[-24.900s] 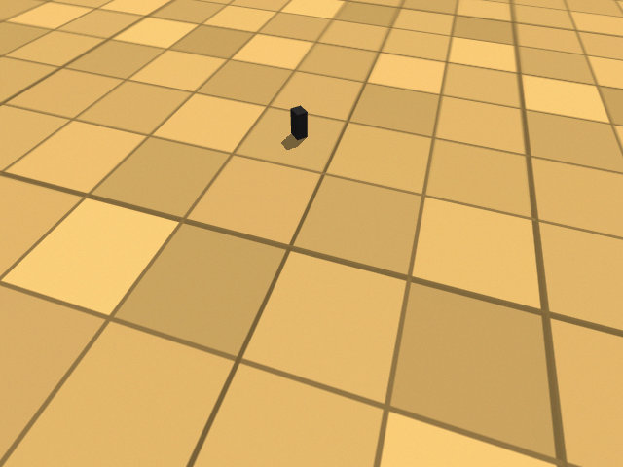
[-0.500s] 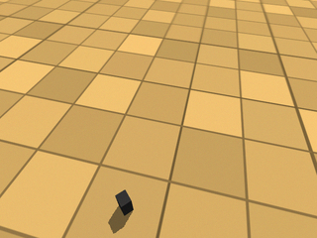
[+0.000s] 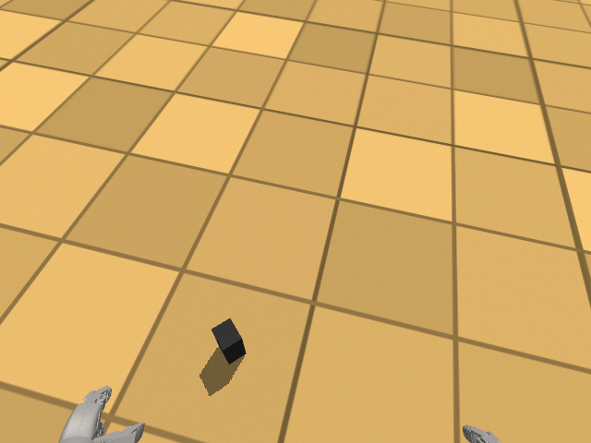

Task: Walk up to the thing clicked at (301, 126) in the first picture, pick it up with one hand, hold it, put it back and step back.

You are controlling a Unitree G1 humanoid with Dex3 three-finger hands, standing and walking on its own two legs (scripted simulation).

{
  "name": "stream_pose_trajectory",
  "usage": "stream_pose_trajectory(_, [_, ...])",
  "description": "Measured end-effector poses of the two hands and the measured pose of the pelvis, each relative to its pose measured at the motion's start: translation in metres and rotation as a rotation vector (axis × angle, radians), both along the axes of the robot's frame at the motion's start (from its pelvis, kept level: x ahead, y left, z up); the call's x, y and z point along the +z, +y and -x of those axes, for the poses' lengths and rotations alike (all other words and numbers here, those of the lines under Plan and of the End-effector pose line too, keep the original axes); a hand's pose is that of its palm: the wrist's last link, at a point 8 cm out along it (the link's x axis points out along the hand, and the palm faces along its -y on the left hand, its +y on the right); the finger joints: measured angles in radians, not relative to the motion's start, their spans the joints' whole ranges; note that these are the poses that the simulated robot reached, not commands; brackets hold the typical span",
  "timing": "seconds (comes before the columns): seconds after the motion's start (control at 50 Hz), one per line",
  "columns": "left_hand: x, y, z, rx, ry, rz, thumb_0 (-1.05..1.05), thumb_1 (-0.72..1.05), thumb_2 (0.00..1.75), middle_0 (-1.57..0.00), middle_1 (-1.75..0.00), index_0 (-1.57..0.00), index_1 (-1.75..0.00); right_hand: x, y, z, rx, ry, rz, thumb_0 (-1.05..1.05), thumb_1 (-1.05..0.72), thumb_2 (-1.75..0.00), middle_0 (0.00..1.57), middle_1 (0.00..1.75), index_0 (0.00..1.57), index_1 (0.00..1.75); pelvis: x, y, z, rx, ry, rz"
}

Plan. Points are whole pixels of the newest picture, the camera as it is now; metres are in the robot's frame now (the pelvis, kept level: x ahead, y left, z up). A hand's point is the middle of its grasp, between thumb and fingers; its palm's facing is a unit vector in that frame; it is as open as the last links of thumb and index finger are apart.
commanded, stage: go down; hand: left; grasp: from the side
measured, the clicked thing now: (229, 342) +0.46 +0.20 -0.69
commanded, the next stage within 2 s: none
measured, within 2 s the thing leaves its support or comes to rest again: neither
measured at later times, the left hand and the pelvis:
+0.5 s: hand (120, 426) +0.18 +0.27 -0.18, palm faces +0.06 -0.94 -0.33, open 17.2 cm; pelvis +0.02 +0.01 -0.05, yaw -1 degrees
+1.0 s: hand (114, 437) +0.16 +0.29 -0.20, palm faces +0.08 -0.95 -0.32, open 17.5 cm; pelvis +0.01 +0.00 -0.09, yaw -1 degrees
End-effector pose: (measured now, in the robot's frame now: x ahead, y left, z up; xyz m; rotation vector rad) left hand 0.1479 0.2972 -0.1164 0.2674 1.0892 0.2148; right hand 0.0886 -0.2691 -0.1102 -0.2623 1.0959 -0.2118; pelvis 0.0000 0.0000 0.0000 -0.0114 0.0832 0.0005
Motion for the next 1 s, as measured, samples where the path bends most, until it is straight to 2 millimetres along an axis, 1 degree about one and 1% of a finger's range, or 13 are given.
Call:
stream_pose_trajectory(0.06, [-0.003, 0.005, -0.018, -0.011, -0.024, -0.005, 0.01, 0.42, 0.45, -0.07, -0.14, -0.07, -0.14, -0.003, 0.006, 0.001, -0.015, -0.021, -0.013, 0.01, -0.91, -0.90, 0.20, 0.30, 0.20, 0.30, -0.007, -0.001, -0.001, -0.010, 0.031, 0.002])
stream_pose_trajectory(0.12, [-0.004, 0.009, -0.024, -0.013, -0.024, -0.014, 0.01, 0.24, 0.32, -0.07, -0.11, -0.07, -0.12, -0.006, 0.010, 0.000, -0.028, -0.038, -0.021, 0.01, -0.89, -0.90, 0.21, 0.30, 0.20, 0.30, -0.011, 0.001, -0.005, -0.012, 0.050, 0.004])
stream_pose_trajectory(0.2, [-0.010, 0.015, -0.020, -0.005, 0.010, -0.022, 0.01, 0.00, 0.20, -0.08, -0.10, -0.07, -0.10, -0.010, 0.012, -0.008, -0.029, -0.077, -0.024, 0.01, -0.87, -0.89, 0.21, 0.30, 0.20, 0.30, -0.020, 0.004, -0.009, -0.016, 0.079, 0.008])
stream_pose_trajectory(0.28, [-0.018, 0.019, -0.011, 0.008, 0.028, -0.023, 0.01, -0.21, 0.12, -0.09, -0.10, -0.08, -0.10, -0.015, 0.013, -0.024, -0.015, -0.125, -0.011, 0.01, -0.84, -0.88, 0.21, 0.30, 0.20, 0.30, -0.030, 0.006, -0.012, -0.015, 0.109, 0.011])
stream_pose_trajectory(0.34, [-0.022, 0.020, -0.010, 0.012, 0.014, -0.019, 0.00, -0.34, 0.08, -0.09, -0.09, -0.09, -0.10, -0.018, 0.013, -0.037, 0.003, -0.160, 0.003, 0.01, -0.82, -0.88, 0.21, 0.30, 0.20, 0.30, -0.038, 0.007, -0.015, -0.012, 0.131, 0.014])
stream_pose_trajectory(0.42, [-0.026, 0.020, -0.012, 0.013, -0.012, -0.017, 0.00, -0.46, 0.05, -0.10, -0.09, -0.10, -0.10, -0.020, 0.015, -0.056, 0.026, -0.206, 0.019, 0.01, -0.81, -0.87, 0.21, 0.30, 0.20, 0.30, -0.047, 0.006, -0.018, -0.009, 0.153, 0.018])
stream_pose_trajectory(0.54, [-0.028, 0.023, -0.016, 0.013, -0.025, -0.016, 0.00, -0.55, 0.02, -0.11, -0.08, -0.10, -0.09, -0.021, 0.019, -0.078, 0.049, -0.267, 0.033, 0.01, -0.81, -0.87, 0.21, 0.30, 0.20, 0.30, -0.055, 0.005, -0.024, -0.004, 0.175, 0.027])
stream_pose_trajectory(0.66, [-0.031, 0.028, -0.017, 0.017, -0.023, -0.018, 0.00, -0.58, 0.01, -0.12, -0.08, -0.11, -0.09, -0.024, 0.022, -0.088, 0.063, -0.301, 0.036, 0.01, -0.81, -0.87, 0.21, 0.30, 0.20, 0.30, -0.064, 0.004, -0.027, 0.000, 0.198, 0.034])
stream_pose_trajectory(0.74, [-0.034, 0.028, -0.016, 0.014, -0.033, -0.010, 0.00, -0.59, 0.01, -0.12, -0.08, -0.11, -0.09, -0.029, 0.023, -0.087, 0.068, -0.306, 0.036, 0.01, -0.82, -0.87, 0.21, 0.30, 0.20, 0.30, -0.070, 0.004, -0.025, 0.000, 0.213, 0.039])
stream_pose_trajectory(0.82, [-0.038, 0.028, -0.014, 0.011, -0.051, -0.002, 0.00, -0.59, 0.01, -0.12, -0.08, -0.11, -0.09, -0.036, 0.022, -0.082, 0.072, -0.297, 0.036, 0.01, -0.82, -0.88, 0.21, 0.30, 0.20, 0.30, -0.076, 0.004, -0.021, 0.000, 0.228, 0.042])
stream_pose_trajectory(1.0, [-0.045, 0.032, 0.000, 0.016, -0.077, -0.003, 0.00, -0.59, 0.01, -0.13, -0.08, -0.11, -0.09, -0.048, 0.024, -0.068, 0.069, -0.286, 0.037, 0.01, -0.85, -0.88, 0.21, 0.30, 0.20, 0.30, -0.088, 0.004, -0.009, -0.003, 0.244, 0.049])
